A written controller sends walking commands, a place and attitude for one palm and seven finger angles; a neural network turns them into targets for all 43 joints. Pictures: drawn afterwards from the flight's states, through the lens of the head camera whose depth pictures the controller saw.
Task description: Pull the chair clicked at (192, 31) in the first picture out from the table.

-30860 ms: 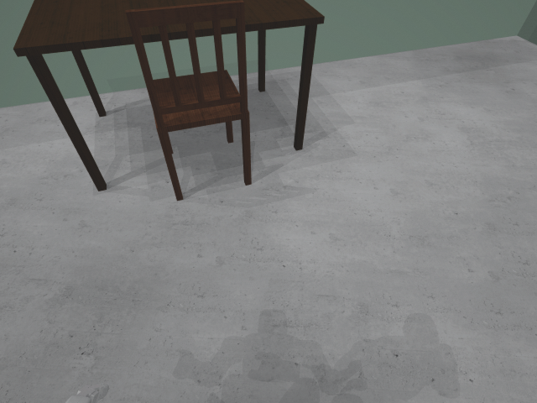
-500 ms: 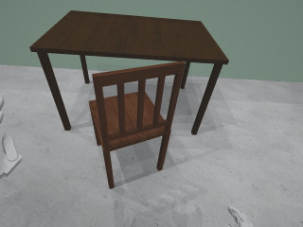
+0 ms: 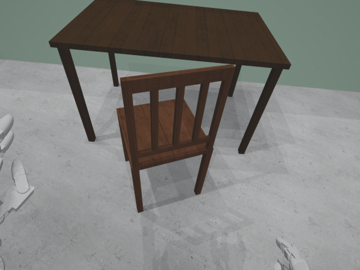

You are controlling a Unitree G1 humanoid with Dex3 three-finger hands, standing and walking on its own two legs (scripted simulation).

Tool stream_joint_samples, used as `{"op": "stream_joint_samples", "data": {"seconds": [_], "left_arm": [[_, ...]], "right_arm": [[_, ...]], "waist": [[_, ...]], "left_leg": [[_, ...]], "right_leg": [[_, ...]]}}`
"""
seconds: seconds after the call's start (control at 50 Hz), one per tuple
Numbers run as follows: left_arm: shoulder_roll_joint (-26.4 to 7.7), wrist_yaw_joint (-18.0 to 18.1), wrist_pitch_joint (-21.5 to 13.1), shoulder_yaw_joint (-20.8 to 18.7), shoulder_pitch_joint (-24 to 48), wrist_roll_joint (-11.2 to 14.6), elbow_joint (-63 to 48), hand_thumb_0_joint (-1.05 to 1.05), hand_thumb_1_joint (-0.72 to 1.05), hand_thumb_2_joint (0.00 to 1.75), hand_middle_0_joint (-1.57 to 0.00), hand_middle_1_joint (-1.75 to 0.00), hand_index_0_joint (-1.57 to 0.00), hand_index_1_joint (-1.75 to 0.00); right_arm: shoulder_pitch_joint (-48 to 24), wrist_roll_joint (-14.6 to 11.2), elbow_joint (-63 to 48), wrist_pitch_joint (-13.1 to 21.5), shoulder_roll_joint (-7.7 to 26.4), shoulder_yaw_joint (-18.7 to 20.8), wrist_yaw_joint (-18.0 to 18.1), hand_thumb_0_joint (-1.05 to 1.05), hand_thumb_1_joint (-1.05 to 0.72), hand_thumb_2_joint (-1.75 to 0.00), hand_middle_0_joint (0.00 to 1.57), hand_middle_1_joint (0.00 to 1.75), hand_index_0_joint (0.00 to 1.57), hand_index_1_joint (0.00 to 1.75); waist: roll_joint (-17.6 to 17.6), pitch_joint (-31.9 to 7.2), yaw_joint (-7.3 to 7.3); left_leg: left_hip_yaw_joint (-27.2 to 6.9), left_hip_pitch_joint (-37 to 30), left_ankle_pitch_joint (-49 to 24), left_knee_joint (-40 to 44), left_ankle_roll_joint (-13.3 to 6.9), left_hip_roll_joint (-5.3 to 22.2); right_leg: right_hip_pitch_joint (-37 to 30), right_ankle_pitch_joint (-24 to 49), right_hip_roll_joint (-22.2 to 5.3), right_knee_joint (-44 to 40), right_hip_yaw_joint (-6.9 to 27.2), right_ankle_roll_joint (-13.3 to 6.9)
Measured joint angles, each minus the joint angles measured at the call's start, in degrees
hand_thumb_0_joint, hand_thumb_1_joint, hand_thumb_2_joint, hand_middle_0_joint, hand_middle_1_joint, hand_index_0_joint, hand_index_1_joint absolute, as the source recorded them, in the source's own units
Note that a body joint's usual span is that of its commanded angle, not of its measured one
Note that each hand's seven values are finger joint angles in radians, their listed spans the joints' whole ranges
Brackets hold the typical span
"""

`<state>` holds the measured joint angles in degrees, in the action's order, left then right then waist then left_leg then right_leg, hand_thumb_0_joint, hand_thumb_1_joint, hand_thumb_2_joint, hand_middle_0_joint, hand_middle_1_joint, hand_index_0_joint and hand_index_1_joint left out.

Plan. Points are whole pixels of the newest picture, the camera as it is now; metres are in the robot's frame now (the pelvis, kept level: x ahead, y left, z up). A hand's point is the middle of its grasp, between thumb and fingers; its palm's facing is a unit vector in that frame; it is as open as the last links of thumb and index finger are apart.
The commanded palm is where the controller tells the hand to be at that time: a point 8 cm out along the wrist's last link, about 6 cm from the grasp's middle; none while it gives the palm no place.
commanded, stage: let the arm hang, fingers relaxed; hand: left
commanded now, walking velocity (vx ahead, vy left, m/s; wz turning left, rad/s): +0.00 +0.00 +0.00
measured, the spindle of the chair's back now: (177, 118) +0.66 +0.04 -0.08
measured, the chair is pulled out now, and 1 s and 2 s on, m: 0.26 0.26 0.26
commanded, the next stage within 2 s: look to check the result in 1.10 s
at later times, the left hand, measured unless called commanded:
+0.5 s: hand out of the picture +0.01 +0.19 -0.16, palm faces +0.09 -0.97 -0.22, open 7.1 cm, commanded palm none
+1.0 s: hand out of the picture +0.00 +0.16 -0.16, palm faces +0.09 -0.98 -0.17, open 7.4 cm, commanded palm none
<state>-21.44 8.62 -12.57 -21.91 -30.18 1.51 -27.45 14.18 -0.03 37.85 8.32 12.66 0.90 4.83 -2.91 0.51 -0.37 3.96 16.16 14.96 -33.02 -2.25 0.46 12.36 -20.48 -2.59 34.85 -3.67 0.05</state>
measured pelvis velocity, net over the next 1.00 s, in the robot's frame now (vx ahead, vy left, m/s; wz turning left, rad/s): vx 0.02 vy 0.00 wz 0.06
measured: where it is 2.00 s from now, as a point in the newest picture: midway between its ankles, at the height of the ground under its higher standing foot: outside the picture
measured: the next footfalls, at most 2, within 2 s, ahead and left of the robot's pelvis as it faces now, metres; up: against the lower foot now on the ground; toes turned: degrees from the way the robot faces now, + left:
right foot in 0.24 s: +0.06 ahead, -0.11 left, +0.00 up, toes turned +4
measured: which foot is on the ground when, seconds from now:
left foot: down 0.00-1.00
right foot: up 0.00-0.22, down 0.24-1.00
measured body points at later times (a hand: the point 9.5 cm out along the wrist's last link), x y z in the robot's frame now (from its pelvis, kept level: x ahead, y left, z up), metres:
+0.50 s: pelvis +0.01 +0.00 +0.01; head +0.03 +0.00 +0.46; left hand +0.01 +0.24 -0.14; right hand +0.01 -0.24 -0.14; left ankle +0.04 +0.10 -0.73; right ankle +0.02 -0.11 -0.73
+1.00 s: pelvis +0.02 +0.00 +0.02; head +0.03 +0.00 +0.46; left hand +0.00 +0.21 -0.14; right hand +0.02 -0.21 -0.15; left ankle +0.04 +0.10 -0.73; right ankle +0.02 -0.11 -0.73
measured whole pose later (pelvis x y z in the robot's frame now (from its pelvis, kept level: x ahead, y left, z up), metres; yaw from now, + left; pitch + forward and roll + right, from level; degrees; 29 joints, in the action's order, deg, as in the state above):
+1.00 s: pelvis +0.02 +0.00 +0.02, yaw +3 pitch -1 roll +0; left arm -6.5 1.9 -0.2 0.6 -17.3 -0.3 65.2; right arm 17.3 0.8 63.5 0.4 7.9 0.3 1.7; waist 0.7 1.3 -0.4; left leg 1.2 11.2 10.1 -22.2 -2.3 -2.3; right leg 9.8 -13.2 0.5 24.1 0.5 -0.8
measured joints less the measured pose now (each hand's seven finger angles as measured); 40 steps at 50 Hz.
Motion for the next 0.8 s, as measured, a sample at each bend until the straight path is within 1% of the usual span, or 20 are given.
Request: {"op": "stream_joint_samples", "data": {"seconds": [0.02, 0.04, 0.08, 0.12, 0.14, 0.18, 0.22, 0.24, 0.26, 0.28, 0.3, 0.32, 0.36, 0.38, 0.46, 0.54, 0.66, 0.8], "left_arm": [[-0.10, -0.71, -0.30, 0.87, 1.87, -1.26, 2.31, 0.02, 0.88, 0.90, -0.21, -0.30, -0.21, -0.30], [0.28, -2.04, 1.01, 2.86, 5.16, -2.21, 7.07, 0.01, 0.89, 0.90, -0.21, -0.30, -0.21, -0.30], [2.41, -4.16, 6.48, 7.47, 11.72, -3.03, 19.34, 0.01, 0.89, 0.90, -0.20, -0.30, -0.20, -0.30], [5.04, -5.48, 11.16, 11.60, 16.24, -3.34, 32.16, 0.01, 0.90, 0.90, -0.20, -0.30, -0.20, -0.30], [6.13, -6.03, 12.77, 13.42, 17.57, -3.42, 38.00, 0.01, 0.90, 0.90, -0.20, -0.30, -0.20, -0.30], [7.95, -6.98, 14.77, 16.75, 18.58, -3.31, 48.12, 0.01, 0.90, 0.90, -0.20, -0.29, -0.19, -0.30], [9.62, -7.88, 15.54, 19.66, 17.74, -3.07, 56.13, 0.01, 0.90, 0.90, -0.20, -0.29, -0.19, -0.30], [10.20, -8.22, 15.48, 20.94, 16.71, -3.07, 59.38, 0.01, 0.90, 0.90, -0.20, -0.29, -0.19, -0.30], [11.36, -8.42, 15.40, 22.12, 16.01, -3.07, 63.21, 0.01, 0.91, 0.90, -0.20, -0.29, -0.20, -0.30], [12.57, -8.70, 15.64, 23.35, 15.22, -3.03, 66.84, 0.01, 0.91, 0.90, -0.20, -0.29, -0.20, -0.30], [13.61, -8.41, 15.35, 22.92, 14.49, -1.98, 69.19, 0.00, 0.93, 0.90, -0.20, -0.30, -0.20, -0.30], [13.77, -7.81, 14.68, 21.87, 14.25, -1.45, 70.45, -0.03, 0.96, 0.90, -0.21, -0.30, -0.20, -0.30], [12.51, -7.63, 13.82, 21.48, 14.17, -1.73, 73.19, -0.05, 0.99, 0.90, -0.21, -0.30, -0.21, -0.30], [11.82, -7.62, 13.59, 21.23, 14.07, -1.87, 74.64, -0.05, 0.99, 0.90, -0.21, -0.30, -0.21, -0.30], [9.89, -7.47, 13.83, 20.83, 13.58, -1.78, 80.88, -0.04, 0.97, 0.90, -0.21, -0.30, -0.20, -0.30], [9.57, -7.38, 13.74, 20.97, 13.23, -1.70, 85.32, -0.02, 0.94, 0.90, -0.20, -0.30, -0.20, -0.30], [10.87, -7.11, 13.13, 21.68, 13.17, -1.62, 89.56, 0.00, 0.92, 0.90, -0.20, -0.30, -0.20, -0.30], [13.61, -6.88, 12.64, 22.55, 13.51, -1.64, 91.64, 0.01, 0.91, 0.90, -0.20, -0.30, -0.20, -0.30]], "right_arm": [[-0.44, 0.43, 0.33, 0.87, 0.29, 0.35, -1.14, 0.02, -0.90, -0.90, 0.20, 0.30, 0.20, 0.30], [-0.91, 0.78, 0.81, 0.55, 0.99, 0.73, -2.38, 0.02, -0.90, -0.90, 0.20, 0.30, 0.20, 0.30], [-2.37, 1.49, 2.25, -1.54, 2.13, 0.93, -3.76, 0.01, -0.90, -0.90, 0.20, 0.30, 0.20, 0.30], [-3.52, 2.23, 3.54, -3.23, 2.36, 0.59, -4.34, 0.01, -0.90, -0.90, 0.20, 0.30, 0.20, 0.30], [-3.90, 2.42, 4.06, -3.94, 2.04, 0.24, -4.54, 0.01, -0.90, -0.90, 0.20, 0.30, 0.20, 0.30], [-4.26, 2.45, 5.12, -5.10, 0.80, -0.64, -4.84, 0.01, -0.90, -0.90, 0.20, 0.30, 0.20, 0.30], [-4.00, 2.07, 6.33, -6.20, -0.62, -1.41, -5.06, 0.01, -0.90, -0.90, 0.20, 0.30, 0.20, 0.30], [-3.61, 1.75, 6.98, -6.76, -1.40, -1.65, -5.19, 0.01, -0.90, -0.90, 0.20, 0.30, 0.21, 0.30], [-3.42, 1.37, 8.02, -7.45, -1.73, -1.62, -5.27, 0.01, -0.90, -0.90, 0.20, 0.30, 0.21, 0.30], [-2.90, 1.11, 9.13, -8.17, -1.88, -1.43, -5.35, 0.01, -0.90, -0.90, 0.20, 0.30, 0.21, 0.30], [-1.91, 0.97, 10.22, -8.69, -2.05, -1.15, -5.43, 0.01, -0.90, -0.90, 0.20, 0.30, 0.20, 0.30], [-0.72, 0.92, 11.48, -9.08, -2.24, -0.95, -5.44, 0.01, -0.90, -0.90, 0.20, 0.30, 0.20, 0.30], [1.00, 0.98, 14.40, -9.72, -2.56, -0.78, -5.21, 0.01, -0.91, -0.90, 0.20, 0.30, 0.20, 0.30], [1.63, 1.07, 15.74, -9.89, -2.65, -0.60, -5.02, 0.01, -0.91, -0.90, 0.20, 0.30, 0.20, 0.30], [4.03, 1.30, 19.61, -9.68, -2.74, -0.29, -4.42, 0.01, -0.92, -0.90, 0.20, 0.30, 0.20, 0.30], [5.36, 1.15, 21.87, -9.14, -2.59, -0.25, -3.93, 0.01, -0.91, -0.90, 0.20, 0.30, 0.20, 0.30], [5.01, 0.81, 23.97, -8.45, -3.20, -0.58, -3.54, 0.01, -0.91, -0.90, 0.20, 0.30, 0.20, 0.30], [2.95, 0.93, 24.91, -8.28, -4.52, -0.92, -3.21, 0.01, -0.92, -0.90, 0.20, 0.30, 0.20, 0.30]], "waist": [[0.44, -0.40, -0.07], [1.55, -1.04, -0.41], [3.88, -1.60, -1.35], [5.27, -1.32, -1.85], [5.25, -0.87, -1.90], [4.11, 0.23, -1.83], [2.32, 1.18, -1.63], [0.92, 1.39, -1.38], [0.97, 2.04, -1.39], [1.56, 2.57, -1.72], [2.13, 2.67, -2.03], [2.56, 2.68, -1.79], [2.96, 3.01, -0.90], [2.93, 3.21, -0.70], [2.56, 3.04, -0.42], [3.17, 2.84, -0.34], [4.09, 2.22, -0.16], [4.38, 1.14, -0.07]], "left_leg": [[-0.12, 0.95, -0.19, -0.24, -0.13, -0.27], [-0.85, 2.17, -0.51, -0.27, -0.39, -0.72], [-2.53, 3.35, -1.94, 1.00, -1.05, -1.90], [-3.33, 3.48, -3.19, 2.29, -1.44, -2.63], [-3.21, 3.24, -3.50, 2.73, -1.41, -2.88], [-2.32, 2.61, -3.64, 3.12, -1.12, -3.28], [-1.23, 2.47, -2.96, 2.07, -0.59, -3.66], [-0.47, 2.82, -2.22, 0.87, -0.26, -4.12], [-0.60, 2.93, -1.36, -0.41, 0.11, -3.78], [-1.46, 2.79, 0.08, -1.15, 0.41, -3.36], [-2.58, 2.89, 1.04, -1.44, 0.55, -3.04], [-3.56, 3.03, 1.04, -1.39, 0.61, -2.68], [-4.62, 2.65, -1.36, -0.16, 0.72, -1.87], [-4.84, 2.33, -2.80, 0.60, 0.76, -1.61], [-4.42, 0.61, -3.27, 4.05, 0.66, -1.67], [-3.94, -0.95, -4.65, 7.42, 0.24, -2.14], [-3.50, -3.07, -5.51, 9.98, -0.11, -2.73], [-3.04, -4.49, -5.30, 10.57, -0.25, -2.90]], "right_leg": [[1.99, -1.90, 0.21, 3.59, 0.46, -0.05], [4.59, -4.53, 0.63, 8.65, 1.12, 0.03], [8.56, -8.35, 1.51, 16.46, 2.80, 0.42], [10.52, -10.47, 2.13, 18.66, 3.95, 0.75], [10.95, -10.43, 2.26, 18.27, 4.38, 0.89], [10.79, -8.36, 2.26, 15.02, 4.84, 1.00], [8.38, -2.57, 2.04, 7.16, 5.07, 0.76], [7.00, 1.58, 1.70, 2.73, 6.02, -0.23], [6.70, 3.75, 2.10, 2.45, 5.91, -1.14], [6.05, 3.95, 2.59, 2.32, 5.17, -1.52], [5.35, 3.74, 2.95, 1.51, 4.10, -1.69], [4.67, 3.72, 3.29, 0.28, 3.08, -1.79], [3.32, 4.46, 4.10, -2.33, 1.99, -1.90], [2.80, 4.94, 4.36, -3.36, 1.79, -1.93], [1.23, 6.68, 4.30, -7.05, 2.35, -1.67], [0.12, 7.88, 3.81, -9.66, 2.89, -1.27], [-1.40, 8.15, 3.21, -11.08, 3.38, -0.86], [-2.46, 7.82, 3.03, -11.14, 3.86, -0.69]]}}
